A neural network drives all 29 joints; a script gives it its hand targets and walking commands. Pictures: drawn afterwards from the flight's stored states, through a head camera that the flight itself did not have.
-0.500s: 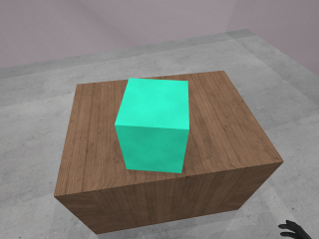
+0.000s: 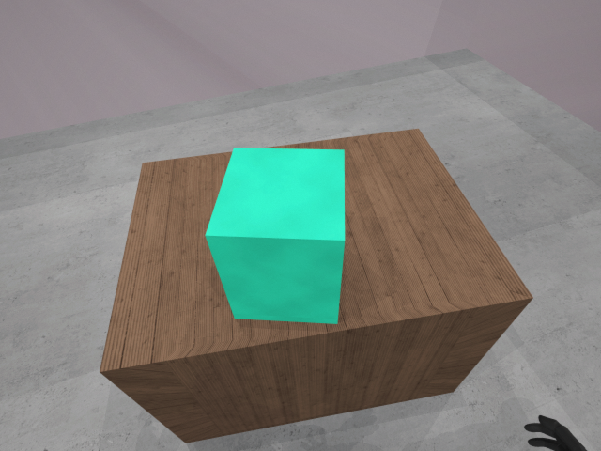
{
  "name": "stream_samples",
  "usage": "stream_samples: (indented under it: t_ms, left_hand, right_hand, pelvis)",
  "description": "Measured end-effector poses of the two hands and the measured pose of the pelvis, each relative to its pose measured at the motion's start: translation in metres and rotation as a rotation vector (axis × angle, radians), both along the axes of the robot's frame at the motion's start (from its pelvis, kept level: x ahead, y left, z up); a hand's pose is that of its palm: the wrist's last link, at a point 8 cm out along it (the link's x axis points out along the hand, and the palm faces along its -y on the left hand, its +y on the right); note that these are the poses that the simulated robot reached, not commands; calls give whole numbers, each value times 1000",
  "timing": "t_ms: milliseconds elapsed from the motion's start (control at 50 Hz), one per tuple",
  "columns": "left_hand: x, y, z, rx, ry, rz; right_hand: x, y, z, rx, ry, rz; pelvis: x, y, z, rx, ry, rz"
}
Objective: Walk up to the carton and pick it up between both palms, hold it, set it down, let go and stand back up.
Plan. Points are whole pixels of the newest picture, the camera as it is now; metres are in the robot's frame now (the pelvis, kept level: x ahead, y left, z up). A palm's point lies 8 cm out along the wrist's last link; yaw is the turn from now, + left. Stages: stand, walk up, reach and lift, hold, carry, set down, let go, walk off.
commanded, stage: walk up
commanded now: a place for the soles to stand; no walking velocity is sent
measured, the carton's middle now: (286, 238) +0.51 +0.03 -0.05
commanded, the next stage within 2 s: reach and lift in 0.12 s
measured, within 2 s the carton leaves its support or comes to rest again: neither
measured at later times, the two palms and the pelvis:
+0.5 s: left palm (80, 421) +0.21 +0.30 -0.04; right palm out of the picture +0.14 -0.33 -0.04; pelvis +0.01 -0.01 +0.01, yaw +1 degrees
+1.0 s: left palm (65, 450) +0.17 +0.30 -0.02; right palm out of the picture +0.14 -0.23 -0.02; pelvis -0.03 +0.02 +0.02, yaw +2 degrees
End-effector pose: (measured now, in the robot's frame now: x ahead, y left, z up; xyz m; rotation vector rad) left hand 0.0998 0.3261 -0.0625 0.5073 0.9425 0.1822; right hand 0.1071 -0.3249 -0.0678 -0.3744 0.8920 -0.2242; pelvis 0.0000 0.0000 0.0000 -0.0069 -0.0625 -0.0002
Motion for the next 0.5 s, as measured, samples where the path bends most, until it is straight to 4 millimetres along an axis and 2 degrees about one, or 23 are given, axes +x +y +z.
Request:
stream_samples:
  t_ms: [140, 180, 260, 360, 500]
  left_hand:
    - [4, 5, -1, -4, 5, 0]
    - [10, 6, -6, -1, 61, 51]
    - [47, -5, -6, -4, 101, 95]
    - [97, -21, 10, -31, -4, 62]
    - [108, -26, 25, -97, -85, 68]
  right_hand:
    - [6, 6, 2, -5, -6, 7]
    - [8, 1, -2, -2, -31, 12]
    - [8, -9, -11, 16, -40, -20]
    - [19, -12, -2, 0, -118, 12]
    - [28, -8, 24, -25, -213, 6]
  pelvis:
    - [4, 6, 1, -4, 7, 1]
    - [5, 5, 1, -4, 10, 4]
    - [6, 3, 0, -4, 20, 8]
    - [9, -1, 2, 2, 21, 8]
    - [12, -7, 15, 8, -7, 11]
